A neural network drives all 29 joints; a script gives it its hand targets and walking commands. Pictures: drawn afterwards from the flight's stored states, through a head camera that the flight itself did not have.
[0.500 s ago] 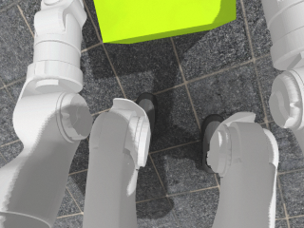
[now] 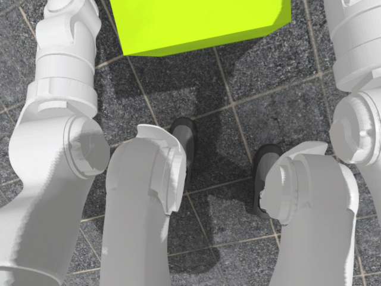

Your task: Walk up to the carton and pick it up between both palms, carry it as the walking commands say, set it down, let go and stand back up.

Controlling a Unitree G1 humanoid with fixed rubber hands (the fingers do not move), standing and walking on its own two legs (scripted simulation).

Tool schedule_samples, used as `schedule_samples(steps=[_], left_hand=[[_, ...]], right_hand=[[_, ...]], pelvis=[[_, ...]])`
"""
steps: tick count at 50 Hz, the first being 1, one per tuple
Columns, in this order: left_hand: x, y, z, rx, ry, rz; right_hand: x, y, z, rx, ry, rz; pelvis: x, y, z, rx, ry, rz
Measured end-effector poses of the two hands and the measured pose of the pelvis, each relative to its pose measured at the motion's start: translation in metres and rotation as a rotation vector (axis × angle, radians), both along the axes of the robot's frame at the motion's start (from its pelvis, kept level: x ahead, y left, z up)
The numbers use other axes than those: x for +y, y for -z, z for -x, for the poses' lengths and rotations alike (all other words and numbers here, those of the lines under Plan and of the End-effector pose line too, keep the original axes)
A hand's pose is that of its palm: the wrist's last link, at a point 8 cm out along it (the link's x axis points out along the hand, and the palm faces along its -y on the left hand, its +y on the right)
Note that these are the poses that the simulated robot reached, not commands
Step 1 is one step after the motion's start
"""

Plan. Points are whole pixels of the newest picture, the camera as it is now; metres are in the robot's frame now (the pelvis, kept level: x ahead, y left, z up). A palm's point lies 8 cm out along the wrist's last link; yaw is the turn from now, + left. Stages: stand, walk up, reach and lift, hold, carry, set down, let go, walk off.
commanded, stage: set down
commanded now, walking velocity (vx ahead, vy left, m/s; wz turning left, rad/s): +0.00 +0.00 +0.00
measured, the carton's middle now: out of the picture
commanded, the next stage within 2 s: none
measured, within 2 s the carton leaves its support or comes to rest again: neither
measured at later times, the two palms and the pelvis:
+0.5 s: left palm out of the picture +0.51 +0.26 -0.18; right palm out of the picture +0.59 -0.07 -0.18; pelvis +0.00 +0.00 +0.00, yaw +0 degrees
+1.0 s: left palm out of the picture +0.52 +0.28 -0.17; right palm out of the picture +0.61 -0.11 -0.17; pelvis -0.01 +0.01 +0.00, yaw +0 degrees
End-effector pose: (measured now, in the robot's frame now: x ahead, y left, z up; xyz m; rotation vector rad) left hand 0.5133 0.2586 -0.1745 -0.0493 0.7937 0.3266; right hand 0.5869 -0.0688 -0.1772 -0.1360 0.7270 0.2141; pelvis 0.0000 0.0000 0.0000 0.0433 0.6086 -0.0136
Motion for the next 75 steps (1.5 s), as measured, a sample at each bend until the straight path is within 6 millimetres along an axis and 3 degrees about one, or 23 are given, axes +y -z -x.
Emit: schedule_samples(steps=[22, 31, 44, 50, 57, 64, 75], left_hand=[[-0.002, 0.003, 0.002, -0.024, -0.038, 0.002], [-0.003, 0.010, -0.001, -0.017, -0.056, -0.007], [0.022, 0.006, 0.003, -0.028, -0.078, -0.044], [0.022, -0.004, -0.002, -0.064, -0.073, -0.038], [0.024, -0.032, -0.005, -0.131, -0.094, -0.015], [0.036, -0.081, -0.002, -0.163, -0.110, -0.032], [0.047, -0.142, 0.007, -0.185, -0.120, -0.021]], right_hand=[[-0.001, 0.004, -0.004, -0.040, -0.030, 0.027], [-0.013, -0.004, -0.017, -0.063, 0.024, 0.073], [-0.033, -0.001, -0.018, -0.045, 0.057, 0.086], [-0.036, -0.011, -0.023, -0.081, 0.057, 0.082], [-0.025, -0.044, -0.030, -0.117, 0.032, 0.092], [-0.013, -0.098, -0.038, -0.132, 0.044, 0.093], [-0.019, -0.153, -0.034, -0.118, 0.071, 0.092]], pelvis=[[-0.002, 0.003, 0.004, -0.028, -0.003, -0.011], [0.004, 0.002, 0.003, -0.019, -0.002, 0.005], [0.008, 0.005, 0.005, -0.020, -0.003, 0.003], [0.007, 0.004, 0.006, -0.022, -0.008, 0.010], [0.004, -0.010, 0.008, -0.037, -0.017, 0.019], [0.001, -0.037, 0.008, -0.068, -0.028, 0.031], [0.005, -0.082, 0.017, -0.087, -0.044, 0.050]])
